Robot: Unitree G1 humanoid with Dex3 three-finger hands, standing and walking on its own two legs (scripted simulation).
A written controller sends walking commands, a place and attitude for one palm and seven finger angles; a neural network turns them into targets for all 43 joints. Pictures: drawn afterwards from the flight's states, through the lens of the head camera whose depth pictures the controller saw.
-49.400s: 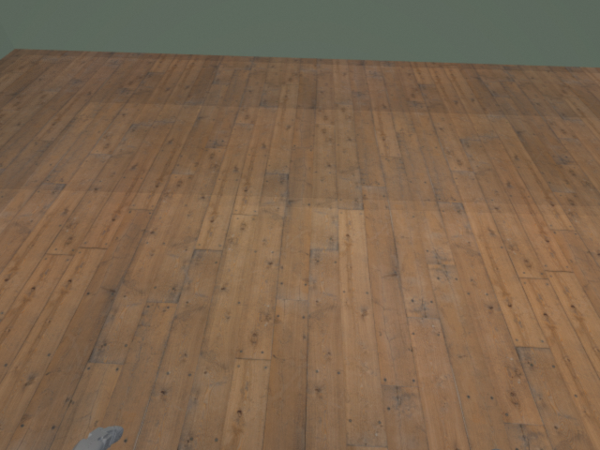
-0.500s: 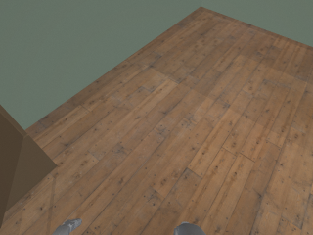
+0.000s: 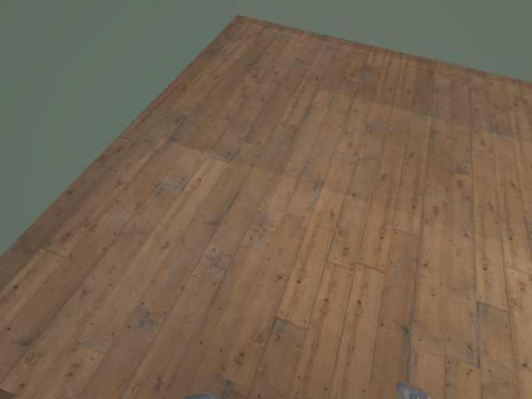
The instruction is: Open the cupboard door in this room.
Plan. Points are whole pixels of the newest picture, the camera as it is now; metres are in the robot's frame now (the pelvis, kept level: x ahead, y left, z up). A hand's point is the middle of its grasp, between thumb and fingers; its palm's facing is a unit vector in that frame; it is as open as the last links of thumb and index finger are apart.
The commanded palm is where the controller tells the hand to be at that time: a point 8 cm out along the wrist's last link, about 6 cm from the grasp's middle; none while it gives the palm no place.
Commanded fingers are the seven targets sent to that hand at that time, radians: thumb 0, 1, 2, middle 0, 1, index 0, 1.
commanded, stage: walk to a spot facing it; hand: left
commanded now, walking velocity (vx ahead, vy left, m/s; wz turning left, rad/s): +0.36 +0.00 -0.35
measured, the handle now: out of the picture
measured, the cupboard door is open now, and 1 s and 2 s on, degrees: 47 47 47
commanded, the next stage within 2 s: turn to face it in 0.88 s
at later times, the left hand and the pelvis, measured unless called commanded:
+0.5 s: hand (224, 285) +0.34 +0.10 -0.16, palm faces -0.16 -0.97 -0.19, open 7.4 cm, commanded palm none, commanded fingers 0.00 0.90 0.90 -0.20 -0.30 -0.20 -0.30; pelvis +0.22 -0.07 +0.01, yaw -8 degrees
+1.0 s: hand (252, 199) +0.56 +0.06 -0.15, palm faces -0.20 -0.96 -0.19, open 7.4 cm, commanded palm none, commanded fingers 0.00 0.90 0.90 -0.20 -0.30 -0.20 -0.30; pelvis +0.46 -0.11 +0.01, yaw -13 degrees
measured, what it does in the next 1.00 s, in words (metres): walks ahead: right foot, then left foot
